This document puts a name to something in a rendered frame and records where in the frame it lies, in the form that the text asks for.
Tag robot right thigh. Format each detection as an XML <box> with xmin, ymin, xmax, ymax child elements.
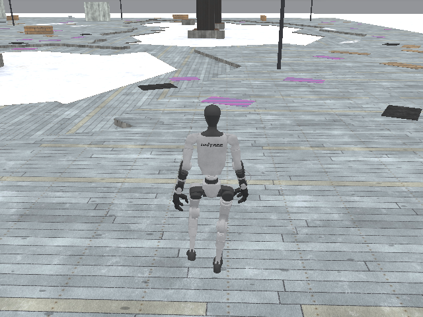
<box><xmin>216</xmin><ymin>184</ymin><xmax>234</xmax><ymax>233</ymax></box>

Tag robot left upper arm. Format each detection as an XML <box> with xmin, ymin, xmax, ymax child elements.
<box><xmin>182</xmin><ymin>133</ymin><xmax>198</xmax><ymax>171</ymax></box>

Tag right robot forearm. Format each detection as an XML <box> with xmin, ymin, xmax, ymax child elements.
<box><xmin>235</xmin><ymin>161</ymin><xmax>247</xmax><ymax>190</ymax></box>

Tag robot left hand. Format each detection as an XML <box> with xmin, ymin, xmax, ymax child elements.
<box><xmin>173</xmin><ymin>193</ymin><xmax>188</xmax><ymax>211</ymax></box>

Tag robot right hand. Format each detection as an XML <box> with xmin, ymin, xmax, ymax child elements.
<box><xmin>234</xmin><ymin>187</ymin><xmax>249</xmax><ymax>203</ymax></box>

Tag robot left thigh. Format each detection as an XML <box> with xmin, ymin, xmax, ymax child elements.
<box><xmin>189</xmin><ymin>183</ymin><xmax>203</xmax><ymax>219</ymax></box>

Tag robot thigh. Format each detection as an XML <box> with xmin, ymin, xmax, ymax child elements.
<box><xmin>216</xmin><ymin>184</ymin><xmax>234</xmax><ymax>233</ymax></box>
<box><xmin>189</xmin><ymin>183</ymin><xmax>203</xmax><ymax>219</ymax></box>

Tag robot right upper arm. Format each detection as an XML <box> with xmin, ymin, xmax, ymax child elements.
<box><xmin>226</xmin><ymin>133</ymin><xmax>242</xmax><ymax>170</ymax></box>

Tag left robot forearm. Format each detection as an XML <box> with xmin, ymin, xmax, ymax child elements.
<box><xmin>174</xmin><ymin>160</ymin><xmax>188</xmax><ymax>194</ymax></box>

